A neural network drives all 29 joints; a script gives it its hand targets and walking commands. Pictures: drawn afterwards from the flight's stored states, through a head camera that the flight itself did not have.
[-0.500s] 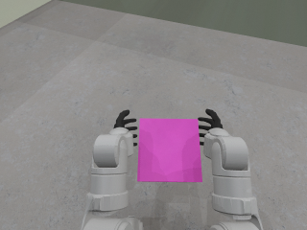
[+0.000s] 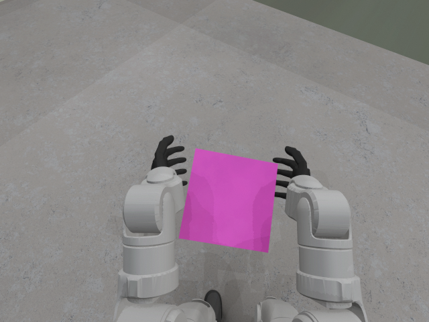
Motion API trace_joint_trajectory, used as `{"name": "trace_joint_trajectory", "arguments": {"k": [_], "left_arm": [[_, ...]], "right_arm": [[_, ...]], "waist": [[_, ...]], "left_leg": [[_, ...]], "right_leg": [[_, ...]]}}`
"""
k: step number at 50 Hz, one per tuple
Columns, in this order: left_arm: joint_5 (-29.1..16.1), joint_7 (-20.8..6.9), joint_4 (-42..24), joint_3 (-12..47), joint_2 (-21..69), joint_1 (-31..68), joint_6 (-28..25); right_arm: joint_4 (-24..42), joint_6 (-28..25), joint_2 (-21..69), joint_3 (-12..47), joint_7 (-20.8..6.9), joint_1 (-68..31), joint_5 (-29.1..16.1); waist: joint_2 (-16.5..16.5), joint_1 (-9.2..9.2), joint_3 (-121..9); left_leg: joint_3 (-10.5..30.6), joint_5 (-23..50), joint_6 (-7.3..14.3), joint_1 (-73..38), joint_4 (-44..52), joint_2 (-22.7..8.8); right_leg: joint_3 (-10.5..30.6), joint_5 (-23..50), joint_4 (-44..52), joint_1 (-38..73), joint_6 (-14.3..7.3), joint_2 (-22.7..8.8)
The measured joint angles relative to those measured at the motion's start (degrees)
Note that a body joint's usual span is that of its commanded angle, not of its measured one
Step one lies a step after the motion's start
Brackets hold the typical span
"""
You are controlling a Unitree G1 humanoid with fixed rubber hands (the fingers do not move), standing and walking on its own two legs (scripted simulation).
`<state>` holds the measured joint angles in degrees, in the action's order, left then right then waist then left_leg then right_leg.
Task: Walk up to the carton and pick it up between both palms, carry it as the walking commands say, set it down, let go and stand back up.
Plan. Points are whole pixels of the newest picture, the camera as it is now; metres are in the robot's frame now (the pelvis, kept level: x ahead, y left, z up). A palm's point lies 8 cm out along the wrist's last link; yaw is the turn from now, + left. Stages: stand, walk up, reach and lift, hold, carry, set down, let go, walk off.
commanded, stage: carry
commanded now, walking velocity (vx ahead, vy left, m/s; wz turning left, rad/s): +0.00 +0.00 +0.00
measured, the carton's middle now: (221, 202) +0.34 +0.02 -0.04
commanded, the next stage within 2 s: none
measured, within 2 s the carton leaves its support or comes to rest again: neither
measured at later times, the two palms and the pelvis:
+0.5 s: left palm out of the picture +0.18 +0.31 +0.10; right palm (180, 242) +0.22 +0.08 +0.09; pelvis -0.11 +0.13 -0.01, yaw +9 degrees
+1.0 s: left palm out of the picture +0.02 +0.49 +0.09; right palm out of the picture +0.06 +0.26 +0.08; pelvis -0.26 +0.31 -0.02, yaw +11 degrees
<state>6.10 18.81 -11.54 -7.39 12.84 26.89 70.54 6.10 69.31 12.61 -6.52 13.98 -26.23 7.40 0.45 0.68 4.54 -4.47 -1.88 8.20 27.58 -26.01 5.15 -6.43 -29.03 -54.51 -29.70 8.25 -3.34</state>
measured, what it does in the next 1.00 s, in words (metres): steps to the left: right foot, then left foot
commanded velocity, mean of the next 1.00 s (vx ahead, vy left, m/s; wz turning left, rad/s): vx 0.00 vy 0.16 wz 0.00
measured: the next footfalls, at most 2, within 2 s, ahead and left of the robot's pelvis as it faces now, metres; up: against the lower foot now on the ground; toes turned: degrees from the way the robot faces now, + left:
right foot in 0.08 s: +0.05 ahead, -0.15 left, +0.00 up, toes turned -5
left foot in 0.22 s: +0.04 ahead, +0.12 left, +0.00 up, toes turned +7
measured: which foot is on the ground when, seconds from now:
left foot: down 0.00-0.04, up 0.06-0.20, down 0.22-0.42, up 0.44-0.58, down 0.60-0.86, up 0.88-1.00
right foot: up 0.00-0.06, down 0.08-0.22, up 0.24-0.46, down 0.48-0.60, up 0.62-0.88, down 0.90-1.00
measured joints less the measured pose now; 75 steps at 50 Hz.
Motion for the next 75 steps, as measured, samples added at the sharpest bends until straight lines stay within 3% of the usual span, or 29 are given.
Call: {"name": "trace_joint_trajectory", "arguments": {"k": [2, 3, 5, 8, 10, 12, 14, 16, 19, 22, 24, 26, 29, 31, 35, 40, 43, 45, 46, 48, 51, 53, 55, 59, 65, 66, 69, 72, 75], "left_arm": [[-0.02, -0.18, 0.78, 0.69, 0.01, 0.05, -0.25], [-0.01, -0.34, 1.20, 1.04, 0.04, 0.17, -0.25], [0.00, -0.34, 1.34, 1.09, 0.05, 0.04, -0.48], [0.02, -3.16, 2.17, 1.25, -0.37, -1.15, -0.36], [0.08, -3.91, 2.39, 1.28, -0.41, -1.22, -0.19], [0.09, -3.94, 2.84, 1.28, -0.58, -1.39, -0.56], [0.10, -3.77, 2.81, 1.28, -1.17, -2.82, -1.22], [0.09, -3.17, 2.78, 1.28, -1.54, -3.72, -1.18], [0.07, -3.17, 2.50, 1.35, -1.67, -4.04, -0.92], [-0.04, -3.41, 1.87, 2.19, -0.97, -2.13, -0.23], [0.00, -1.77, -0.68, 2.10, -0.57, -1.55, -0.10], [-0.01, -1.68, -0.77, 2.25, -0.38, -1.29, -0.96], [-0.01, -2.53, 2.44, 2.42, -0.18, -0.58, -1.13], [0.00, -3.06, 4.42, 2.42, -0.33, -0.79, -1.24], [0.01, -3.05, 3.87, 2.25, -1.81, -4.34, -1.40], [0.01, -3.05, 2.92, 2.29, -1.89, -4.57, -0.67], [-0.01, -3.18, 2.02, 2.48, -1.47, -3.50, -0.53], [0.02, -2.95, 1.61, 2.49, -0.85, -1.89, -0.19], [0.02, -2.25, 0.96, 2.51, -0.65, -1.58, -0.38], [0.02, -2.57, 1.45, 2.56, -0.50, -1.57, -0.46], [0.03, -3.48, 3.15, 2.66, -0.48, -1.37, -0.44], [0.05, -3.85, 4.09, 2.63, -0.87, -2.07, -0.92], [0.05, -3.85, 3.39, 2.35, -1.69, -4.04, -0.98], [0.04, -3.81, 3.62, 2.07, -1.93, -4.69, -0.38], [0.04, -3.75, 1.95, 2.11, -1.34, -3.28, -0.25], [0.03, -3.76, 1.87, 2.28, -1.24, -3.03, -0.30], [0.06, -3.43, 1.27, 2.70, -0.96, -2.25, -0.38], [0.04, -4.25, 1.99, 2.76, -0.87, -2.44, -0.88], [0.11, -4.93, 2.71, 2.75, -0.88, -2.34, 0.06]], "right_arm": [[0.28, 0.19, 0.02, -0.98, 0.03, 0.02, 0.02], [0.67, 0.53, 0.03, -1.59, 0.06, 0.02, 0.02], [0.75, 0.63, -0.02, -1.67, -0.20, 0.07, -0.01], [0.82, 1.04, -0.45, -1.70, -0.23, 1.02, 0.00], [0.89, 1.11, -0.48, -1.85, 0.17, 1.01, 0.00], [0.86, 1.06, -0.45, -1.50, 0.49, 1.04, -0.02], [0.71, 1.36, -0.49, -0.33, -0.32, 1.24, -0.03], [0.72, 2.20, -0.49, 0.35, -1.37, 1.30, 0.01], [0.75, 2.19, -0.47, 0.35, -1.81, 1.23, 0.08], [1.15, 0.49, -0.39, -1.63, -0.84, 1.10, 0.36], [1.18, 0.14, -0.41, -1.04, -1.32, 1.07, 0.37], [1.23, -0.66, -0.53, -1.22, -1.73, 1.13, 0.42], [1.30, -0.07, -0.96, -1.87, -1.41, 2.30, 0.42], [1.14, 1.06, -1.02, -1.64, -0.31, 2.50, 0.40], [0.07, 2.20, -1.04, 0.65, -1.60, 2.61, -0.30], [0.07, 2.03, -0.99, 0.75, -1.78, 2.42, -0.27], [0.15, 0.44, -0.88, -0.50, -1.72, 2.17, -0.22], [0.57, 0.00, -0.78, -1.24, -1.08, 1.93, 0.07], [0.58, -0.28, -0.77, -1.26, -1.29, 1.87, 0.05], [0.64, -0.30, -1.17, -1.19, -1.94, 2.78, 0.05], [0.73, 0.41, -1.35, -1.63, -1.51, 3.15, 0.08], [0.65, 0.91, -1.28, -1.10, -0.92, 3.15, -0.02], [0.39, 1.69, -1.29, 0.54, -1.65, 3.20, -0.31], [0.02, 2.76, -1.28, 1.18, -1.94, 3.19, -0.23], [0.07, 0.82, -1.12, 0.29, -1.07, 2.66, -0.20], [0.11, 0.51, -1.11, -0.09, -1.04, 2.66, -0.19], [1.19, 0.34, -0.99, -0.73, -0.75, 2.41, -0.22], [1.21, 0.01, -1.41, -0.67, -1.07, 3.40, -0.23], [1.35, 1.04, -1.58, -0.78, -1.02, 3.72, -0.22]], "waist": [[-1.20, -0.10, -0.09], [-1.69, -0.17, -0.17], [-1.78, -0.14, 0.15], [-1.74, -0.03, -0.34], [-1.57, 0.05, -0.87], [-1.33, -0.06, -0.78], [-2.65, -0.44, -0.20], [-2.74, -0.71, -0.26], [-2.77, -0.92, -0.58], [-3.62, -1.24, -0.47], [0.72, -2.39, -1.51], [-0.95, -2.16, -2.33], [-1.36, -1.22, -2.69], [-0.38, -0.95, -2.79], [-1.56, -1.05, -1.65], [-1.43, -1.18, -2.15], [-2.59, -1.34, -2.38], [-2.17, -1.66, -2.43], [-1.64, -1.90, -2.19], [-1.48, -1.73, -2.54], [-1.34, -0.80, -2.87], [-0.85, -0.76, -2.62], [-1.85, -0.88, -2.38], [-1.74, -0.95, -2.58], [-1.66, -1.05, -3.15], [-1.73, -1.10, -3.11], [-1.77, -1.41, -3.16], [-2.10, -1.40, -2.57], [-1.58, -1.27, -2.94]], "left_leg": [[1.07, 1.98, -5.90, 0.32, 2.04, 0.92], [1.49, 1.19, -11.05, 1.55, 0.29, 1.52], [2.52, -8.58, -14.15, 4.29, -14.02, 1.54], [3.54, -19.34, -12.82, 3.45, -28.15, -0.94], [4.16, -21.08, -12.08, 0.28, -23.24, -3.04], [3.26, -17.53, -8.00, -0.84, -19.48, -1.99], [3.22, -15.64, -3.04, -0.80, -18.81, -1.72], [3.42, -13.33, -2.61, -1.02, -15.69, -1.72], [3.43, -7.92, -10.88, -2.03, -7.43, -1.25], [2.96, 1.58, -22.68, 2.72, -8.74, 0.16], [3.25, -10.72, -21.28, 7.87, -29.33, 1.59], [7.10, -20.19, -16.86, 7.35, -36.91, -0.97], [7.62, -23.42, -14.40, 2.08, -26.98, -6.29], [5.77, -19.38, -12.55, 0.24, -22.59, -6.12], [4.16, -15.23, -6.40, 0.31, -19.21, -5.24], [2.96, -7.27, -8.53, -0.41, -8.45, -4.00], [2.21, -1.91, -17.18, -0.18, -1.76, -2.71], [1.82, -2.96, -24.52, 4.51, -10.95, -0.76], [2.46, -10.54, -24.23, 6.94, -22.32, -0.58], [5.24, -19.74, -19.21, 6.78, -34.12, -1.42], [6.73, -22.12, -14.76, 0.42, -24.70, -6.64], [4.23, -19.52, -10.37, 0.05, -23.65, -5.45], [2.98, -17.68, -6.97, 0.07, -22.29, -5.29], [1.92, -11.06, -6.81, -0.73, -12.99, -4.98], [-0.43, -2.53, -7.17, -0.80, -1.40, -3.69], [-0.72, -1.31, -8.70, -0.78, 0.20, -3.25], [-0.87, -2.10, -20.52, 3.14, -5.77, -1.59], [2.98, -15.75, -17.18, 4.27, -22.86, -2.44], [3.83, -18.45, -14.07, 0.64, -18.90, -5.27]], "right_leg": [[-0.55, -0.08, 9.87, 4.20, -1.13, 0.28], [-1.29, 1.61, 17.24, 7.80, -2.51, 0.07], [-1.63, 15.18, 21.62, 9.92, -4.14, -0.93], [-1.92, 14.25, 17.73, 9.84, -3.63, -3.55], [-2.03, 13.20, 16.66, 9.27, -2.37, -5.74], [-1.78, 10.47, 13.16, 8.10, -1.84, -8.09], [-0.81, 3.09, 2.78, 4.99, -1.83, -6.57], [0.22, 2.40, -7.05, 1.79, -1.83, -4.23], [0.15, 1.64, -7.33, 1.79, -1.84, -1.43], [-4.18, 1.37, 16.21, 9.92, -2.76, 0.40], [-4.39, 16.40, 24.98, 14.67, -5.21, -2.34], [-4.32, 10.91, 21.37, 14.08, -5.23, -3.19], [-3.96, 9.35, 15.80, 12.34, -2.39, -6.02], [-3.22, 7.99, 12.29, 11.14, -1.74, -8.98], [0.95, -1.55, -8.52, 3.57, -1.72, -3.93], [1.14, 1.04, -15.11, 1.22, -1.73, 0.48], [-1.72, -0.82, 4.62, 6.57, -1.80, 2.21], [-5.14, 4.07, 22.19, 12.90, -4.04, 1.61], [-4.87, 13.51, 23.79, 13.16, -5.52, 0.47], [-4.19, 10.57, 19.24, 12.61, -5.88, -1.92], [-3.43, 8.67, 12.61, 10.05, -3.84, -4.93], [-1.59, 3.88, 6.64, 7.73, -3.77, -7.00], [0.71, 0.04, -4.05, 3.38, -3.77, -4.47], [1.07, 3.04, -16.49, -1.13, -3.76, -0.34], [1.17, 3.37, -3.65, 2.50, -3.77, 2.30], [0.81, 2.80, 1.50, 4.12, -3.77, 2.39], [-3.10, 6.27, 23.21, 12.55, -5.32, 1.41], [-2.79, 13.89, 18.64, 12.00, -5.72, -0.87], [-2.55, 10.82, 15.87, 11.28, -4.16, -3.70]]}}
